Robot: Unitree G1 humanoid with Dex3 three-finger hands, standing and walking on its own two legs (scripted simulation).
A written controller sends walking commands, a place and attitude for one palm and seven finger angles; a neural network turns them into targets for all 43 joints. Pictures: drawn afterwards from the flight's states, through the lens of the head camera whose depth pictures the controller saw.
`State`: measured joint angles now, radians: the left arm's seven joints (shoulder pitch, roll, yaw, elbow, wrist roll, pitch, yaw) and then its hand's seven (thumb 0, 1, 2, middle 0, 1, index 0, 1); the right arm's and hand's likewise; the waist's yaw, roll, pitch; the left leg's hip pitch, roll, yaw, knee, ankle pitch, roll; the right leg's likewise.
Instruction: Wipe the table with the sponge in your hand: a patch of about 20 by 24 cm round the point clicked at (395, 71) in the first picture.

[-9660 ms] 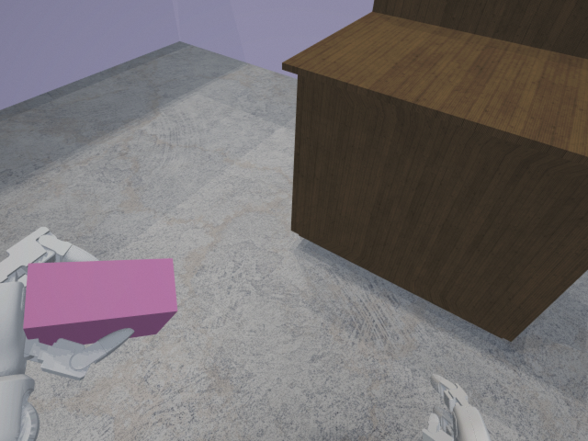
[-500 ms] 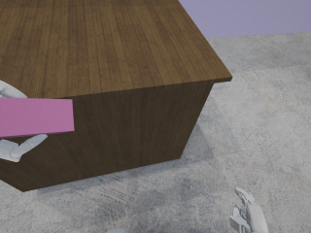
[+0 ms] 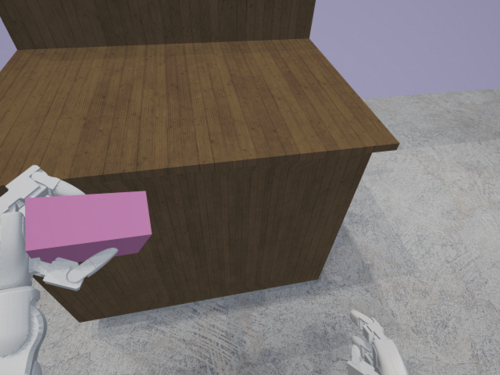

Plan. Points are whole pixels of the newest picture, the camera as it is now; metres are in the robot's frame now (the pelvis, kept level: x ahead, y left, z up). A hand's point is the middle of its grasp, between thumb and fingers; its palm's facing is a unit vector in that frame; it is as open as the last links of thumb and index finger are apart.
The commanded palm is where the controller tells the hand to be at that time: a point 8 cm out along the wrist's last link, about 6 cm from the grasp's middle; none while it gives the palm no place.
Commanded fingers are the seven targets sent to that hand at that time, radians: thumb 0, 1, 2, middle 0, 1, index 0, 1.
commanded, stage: come to a stop and stand still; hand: left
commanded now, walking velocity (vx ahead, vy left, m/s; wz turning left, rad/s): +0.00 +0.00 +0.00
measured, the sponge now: (108, 228) +0.24 +0.22 +0.16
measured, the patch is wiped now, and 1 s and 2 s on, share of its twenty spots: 0.00 0.00 0.00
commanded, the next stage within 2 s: look again from close up in 0.92 s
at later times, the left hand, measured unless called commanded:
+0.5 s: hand (113, 222) +0.25 +0.22 +0.15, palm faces +0.40 -0.84 -0.38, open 9.8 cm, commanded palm +0.19 +0.26 +0.18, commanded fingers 0.00 0.10 1.30 -1.20 -1.60 -1.20 -1.60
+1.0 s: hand (113, 215) +0.26 +0.23 +0.15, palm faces +0.42 -0.83 -0.35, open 9.8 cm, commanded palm +0.21 +0.26 +0.18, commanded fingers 0.00 0.10 1.30 -1.20 -1.60 -1.20 -1.60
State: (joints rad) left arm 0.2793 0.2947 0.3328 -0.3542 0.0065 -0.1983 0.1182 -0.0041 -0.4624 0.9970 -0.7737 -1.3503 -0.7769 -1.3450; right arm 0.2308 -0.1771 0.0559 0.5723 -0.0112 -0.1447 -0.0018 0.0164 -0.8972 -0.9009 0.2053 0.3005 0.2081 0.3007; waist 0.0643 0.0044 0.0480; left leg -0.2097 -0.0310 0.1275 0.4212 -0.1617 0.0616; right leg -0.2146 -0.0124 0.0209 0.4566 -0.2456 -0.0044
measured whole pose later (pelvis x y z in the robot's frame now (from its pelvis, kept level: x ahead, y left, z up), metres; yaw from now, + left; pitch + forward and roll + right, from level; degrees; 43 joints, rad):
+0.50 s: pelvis +0.04 -0.03 +0.00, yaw +1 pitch +0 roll -1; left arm 0.39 0.33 0.32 -0.39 0.00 -0.21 0.10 0.00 -0.46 1.00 -0.78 -1.35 -0.78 -1.34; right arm 0.24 -0.21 0.03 0.58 -0.02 -0.13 -0.03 0.02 -0.90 -0.90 0.20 0.30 0.20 0.30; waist 0.02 -0.01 0.02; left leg -0.23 0.01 0.10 0.41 -0.18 0.05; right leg -0.19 0.04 0.02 0.34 -0.15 -0.01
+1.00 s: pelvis +0.06 -0.03 +0.01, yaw +2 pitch +0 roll -1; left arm 0.42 0.34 0.32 -0.41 -0.04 -0.17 0.11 0.00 -0.46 1.00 -0.78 -1.35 -0.78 -1.34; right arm 0.20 -0.20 0.03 0.55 0.00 -0.07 -0.06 0.01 -0.90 -0.90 0.20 0.30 0.20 0.30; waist 0.03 -0.01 0.01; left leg -0.20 0.00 0.08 0.40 -0.21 0.04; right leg -0.15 0.04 0.01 0.34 -0.19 -0.01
